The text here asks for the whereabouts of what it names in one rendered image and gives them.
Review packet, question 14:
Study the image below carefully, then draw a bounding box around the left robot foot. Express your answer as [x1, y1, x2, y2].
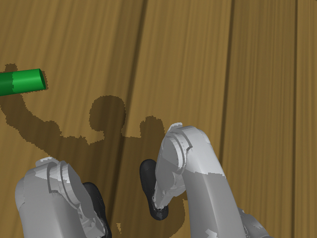
[83, 182, 112, 238]

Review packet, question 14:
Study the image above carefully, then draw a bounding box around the right robot foot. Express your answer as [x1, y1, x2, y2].
[139, 159, 168, 221]

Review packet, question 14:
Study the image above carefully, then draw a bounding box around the right robot hand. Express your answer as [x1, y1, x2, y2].
[238, 207, 270, 238]

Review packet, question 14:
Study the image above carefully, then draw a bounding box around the can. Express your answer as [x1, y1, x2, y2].
[0, 68, 46, 96]

